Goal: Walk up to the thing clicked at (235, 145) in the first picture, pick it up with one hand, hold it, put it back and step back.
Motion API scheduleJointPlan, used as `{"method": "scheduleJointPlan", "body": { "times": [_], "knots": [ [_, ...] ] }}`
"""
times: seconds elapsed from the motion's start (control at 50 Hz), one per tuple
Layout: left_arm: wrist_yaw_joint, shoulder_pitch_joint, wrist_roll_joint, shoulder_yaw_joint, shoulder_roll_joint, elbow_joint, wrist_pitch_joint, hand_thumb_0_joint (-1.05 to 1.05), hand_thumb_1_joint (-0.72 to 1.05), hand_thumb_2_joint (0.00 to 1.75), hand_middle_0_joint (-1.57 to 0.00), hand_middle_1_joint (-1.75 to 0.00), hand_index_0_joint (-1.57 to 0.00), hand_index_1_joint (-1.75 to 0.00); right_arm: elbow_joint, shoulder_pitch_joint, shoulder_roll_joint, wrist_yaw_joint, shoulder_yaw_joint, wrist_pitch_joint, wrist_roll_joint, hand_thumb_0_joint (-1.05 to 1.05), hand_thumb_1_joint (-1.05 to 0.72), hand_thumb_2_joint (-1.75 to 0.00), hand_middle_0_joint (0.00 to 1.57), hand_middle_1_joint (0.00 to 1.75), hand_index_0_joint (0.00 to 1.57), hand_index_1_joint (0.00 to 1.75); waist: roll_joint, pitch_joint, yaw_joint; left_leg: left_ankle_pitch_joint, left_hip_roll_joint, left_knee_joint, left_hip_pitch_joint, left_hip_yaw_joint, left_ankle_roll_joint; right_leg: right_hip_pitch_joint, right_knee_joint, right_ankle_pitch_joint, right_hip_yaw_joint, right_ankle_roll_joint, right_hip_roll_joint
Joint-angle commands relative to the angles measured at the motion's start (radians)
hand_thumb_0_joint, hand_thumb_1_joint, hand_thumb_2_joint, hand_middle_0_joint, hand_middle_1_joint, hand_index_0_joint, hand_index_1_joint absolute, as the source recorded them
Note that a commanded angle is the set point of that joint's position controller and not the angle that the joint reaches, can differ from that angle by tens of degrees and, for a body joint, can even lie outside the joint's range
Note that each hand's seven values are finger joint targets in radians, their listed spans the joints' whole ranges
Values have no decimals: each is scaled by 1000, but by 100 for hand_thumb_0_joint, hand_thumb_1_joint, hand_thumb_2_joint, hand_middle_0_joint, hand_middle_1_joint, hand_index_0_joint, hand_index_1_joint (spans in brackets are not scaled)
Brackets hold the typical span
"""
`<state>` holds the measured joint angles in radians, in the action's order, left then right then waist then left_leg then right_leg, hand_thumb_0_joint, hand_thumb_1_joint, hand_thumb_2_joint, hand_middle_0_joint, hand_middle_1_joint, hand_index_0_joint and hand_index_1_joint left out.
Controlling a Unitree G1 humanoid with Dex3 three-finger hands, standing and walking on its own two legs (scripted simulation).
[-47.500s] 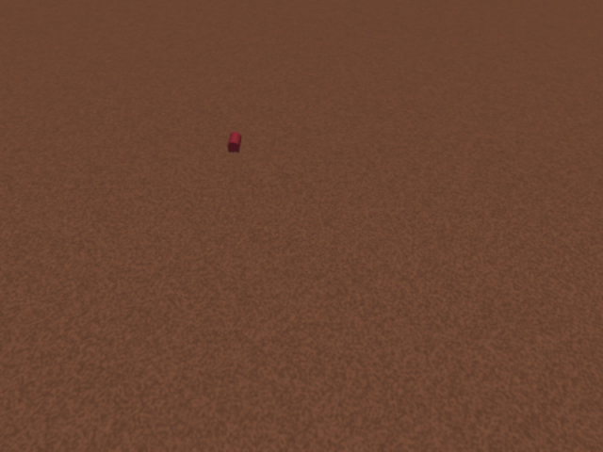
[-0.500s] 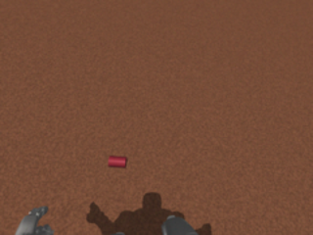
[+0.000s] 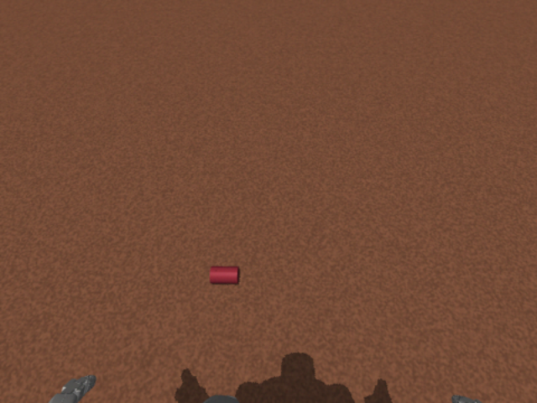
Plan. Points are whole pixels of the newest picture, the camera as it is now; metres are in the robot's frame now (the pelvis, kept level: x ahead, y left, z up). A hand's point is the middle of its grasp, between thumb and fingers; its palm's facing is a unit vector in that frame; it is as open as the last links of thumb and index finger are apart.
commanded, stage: step back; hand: left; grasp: from above
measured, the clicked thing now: (224, 274) +0.62 +0.19 -0.73
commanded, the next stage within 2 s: none
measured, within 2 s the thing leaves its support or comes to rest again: neither
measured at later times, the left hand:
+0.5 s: hand out of the picture -0.05 +0.27 -0.16, palm faces -0.05 -0.92 -0.40, open 7.4 cm
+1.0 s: hand out of the picture -0.17 +0.24 -0.15, palm faces +0.05 -0.93 -0.37, open 7.4 cm
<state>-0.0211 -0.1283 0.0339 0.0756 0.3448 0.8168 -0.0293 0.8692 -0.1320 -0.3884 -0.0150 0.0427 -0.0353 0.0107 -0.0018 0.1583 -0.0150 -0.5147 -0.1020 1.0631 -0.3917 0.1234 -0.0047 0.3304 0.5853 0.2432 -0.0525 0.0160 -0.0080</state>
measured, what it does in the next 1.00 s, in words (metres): walks backwards: left foot, then right foot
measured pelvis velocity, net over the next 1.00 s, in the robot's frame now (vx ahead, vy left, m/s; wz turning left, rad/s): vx -0.31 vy -0.02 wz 0.06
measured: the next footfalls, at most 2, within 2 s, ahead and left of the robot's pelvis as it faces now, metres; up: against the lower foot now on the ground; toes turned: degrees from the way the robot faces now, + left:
left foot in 0.10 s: -0.02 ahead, +0.13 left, +0.00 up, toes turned -1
right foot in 0.52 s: -0.14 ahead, -0.14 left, +0.00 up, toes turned +0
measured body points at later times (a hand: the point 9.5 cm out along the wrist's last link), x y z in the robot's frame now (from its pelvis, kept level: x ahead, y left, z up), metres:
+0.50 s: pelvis -0.14 -0.01 -0.01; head -0.08 +0.00 +0.43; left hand -0.04 +0.32 -0.14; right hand -0.02 -0.32 -0.11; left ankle -0.06 +0.13 -0.73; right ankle -0.17 -0.14 -0.72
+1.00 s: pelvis -0.31 -0.02 -0.01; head -0.25 +0.00 +0.43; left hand -0.17 +0.29 -0.13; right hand -0.23 -0.33 -0.13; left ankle -0.30 +0.08 -0.73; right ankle -0.23 -0.14 -0.69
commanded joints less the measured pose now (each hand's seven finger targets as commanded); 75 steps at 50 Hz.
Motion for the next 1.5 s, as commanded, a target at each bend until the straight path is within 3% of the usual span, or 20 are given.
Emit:
{"method": "scheduleJointPlan", "body": {
  "times": [0.0,0.08,0.14,0.22,0.38,0.48,0.54,0.56,0.64,0.78,0.88,0.94,1.02,1.16,1.28,1.32,1.34,1.36,1.42,1.48],
  "knots": [
    [-16,-18,9,63,237,-103,9,0,90,90,-20,-30,-20,-30,-73,-54,-149,-18,41,29,-12,0,-90,-90,20,30,20,30,-175,-242,-22,-4,63,-311,-56,-61,-16,-354,-49,-541,-163,187,-197],
    [0,-4,-20,51,225,-128,-25,0,90,90,-20,-30,-20,-30,-56,-110,-171,-19,68,51,-45,0,-90,-90,20,30,20,30,-134,-266,10,461,129,-719,229,-30,22,-139,134,-313,-106,78,-104],
    [-18,60,-12,64,227,-134,-24,0,90,90,-20,-30,-20,-30,-96,-42,-361,-10,106,49,-51,0,-90,-90,20,30,20,30,218,-178,71,659,552,-742,101,445,323,111,557,429,-141,-6,97],
    [2,-56,-29,70,220,-84,-22,0,90,90,-20,-30,-20,-30,-116,58,-222,-22,67,53,-43,0,-90,-90,20,30,20,30,137,-148,-24,760,324,-632,221,84,188,201,681,236,-165,2,125],
    [9,-45,-14,66,208,-102,-7,0,90,90,-20,-30,-20,-30,-136,-61,-245,-29,84,43,-37,0,-90,-90,20,30,20,30,177,-214,63,750,370,-568,365,99,271,144,350,275,-64,-61,56],
    [24,-210,-8,78,205,-11,3,0,90,90,-20,-30,-20,-30,-170,35,-270,-17,87,15,-31,0,-90,-90,20,30,20,30,196,-271,-21,496,301,-477,117,30,175,-200,-123,10,53,4,27],
    [25,-118,12,117,397,-71,6,0,90,90,-20,-30,-20,-30,-193,36,-170,-31,64,8,-11,0,-90,-90,20,30,20,30,-251,-169,-42,-92,-10,-42,-180,-44,7,-42,-280,65,-468,230,-347],
    [17,-42,14,118,426,-105,7,0,90,90,-20,-30,-20,-30,-175,41,-219,-41,86,8,-17,0,-90,-90,20,30,20,30,-272,-101,-43,-114,43,113,-80,28,0,172,-333,86,-576,298,-426],
    [5,74,12,86,264,-122,11,0,90,90,-20,-30,-20,-30,-96,-84,-181,-28,57,19,-7,0,-90,-90,20,30,20,30,-168,-116,40,49,-31,172,-110,29,-2,9,-159,-239,-150,170,-184],
    [-15,-61,13,75,247,-129,0,0,90,90,-20,-30,-20,-30,-111,-70,-159,-27,44,37,-26,0,-90,-90,20,30,20,30,-220,-204,-46,-32,50,-207,-109,-61,-23,-293,-97,-382,-195,209,-250],
    [-2,3,-10,52,226,-155,-30,0,90,90,-20,-30,-20,-30,-55,-185,-195,-17,72,45,-43,0,-90,-90,20,30,20,30,-71,-263,11,339,140,-669,221,1,57,-58,96,-163,-101,83,-153],
    [-16,61,-10,71,247,-154,-33,0,90,90,-20,-30,-20,-30,-108,-70,-380,-15,104,43,-58,0,-90,-90,20,30,20,30,204,-166,50,525,542,-745,-15,464,334,108,608,425,-120,-5,74],
    [1,-51,-25,74,231,-91,-39,0,90,90,-20,-30,-20,-30,-122,36,-229,-28,64,49,-55,0,-90,-90,20,30,20,30,96,-127,-36,576,330,-673,102,111,192,198,744,215,-170,-2,134],
    [6,-53,-7,54,212,-77,-13,0,90,90,-20,-30,-20,-30,-123,-46,-231,-24,74,30,-42,0,-90,-90,20,30,20,30,193,-211,48,671,361,-596,344,79,271,162,424,288,-50,-73,54],
    [18,-267,-15,62,222,50,-4,0,90,90,-20,-30,-20,-30,-154,59,-265,-11,77,-10,-38,0,-90,-90,20,30,20,30,191,-291,-37,345,281,-500,105,-17,159,-199,-129,65,102,2,35],
    [17,-235,19,100,357,22,-3,0,90,90,-20,-30,-20,-30,-185,55,-149,-14,46,-6,-28,0,-90,-90,20,30,20,30,-211,-175,-43,-35,44,-216,-257,-81,35,-153,-236,245,-361,108,-231],
    [11,-122,27,111,464,-36,-6,0,90,90,-20,-30,-20,-30,-194,101,-180,-34,70,-8,-31,0,-90,-90,20,30,20,30,-294,-99,-90,-120,27,-2,-187,14,-13,142,-353,276,-571,279,-440],
    [3,-32,14,106,444,-59,1,0,90,90,-20,-30,-20,-30,-165,84,-230,-35,92,-10,-31,0,-90,-90,20,30,20,30,-248,-13,-47,-73,80,109,-103,73,-12,328,-413,387,-592,294,-468],
    [-3,60,18,65,278,-63,23,0,90,90,-20,-30,-20,-30,-81,-25,-188,-17,62,-4,-24,0,-90,-90,20,30,20,30,-107,-44,45,92,-18,148,-122,46,5,128,-203,18,-139,134,-193],
    [1,-74,25,72,280,-45,42,0,90,90,-20,-30,-20,-30,-71,-47,-184,-13,52,16,-25,0,-90,-90,20,30,20,30,-145,-140,-27,101,10,39,-172,-2,-20,-121,-169,89,-147,128,-167]
  ]
}}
